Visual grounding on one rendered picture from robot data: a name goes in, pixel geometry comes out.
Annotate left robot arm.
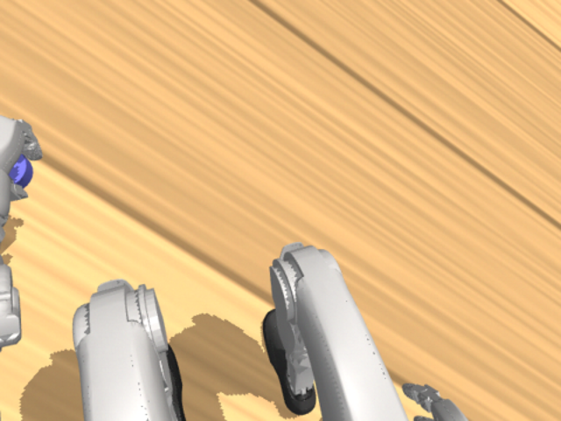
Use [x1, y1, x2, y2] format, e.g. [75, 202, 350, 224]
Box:
[0, 168, 21, 421]

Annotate left robot hand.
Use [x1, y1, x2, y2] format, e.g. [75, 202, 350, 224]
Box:
[0, 115, 43, 202]

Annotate left robot foot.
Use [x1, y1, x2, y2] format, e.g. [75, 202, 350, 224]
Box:
[166, 344, 186, 421]

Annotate right robot foot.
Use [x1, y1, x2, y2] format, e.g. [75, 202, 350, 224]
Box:
[263, 309, 316, 415]

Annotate right robot hand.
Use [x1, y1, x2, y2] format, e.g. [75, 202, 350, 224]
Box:
[402, 383, 469, 421]

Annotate tin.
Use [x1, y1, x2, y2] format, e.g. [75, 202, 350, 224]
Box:
[9, 154, 33, 188]

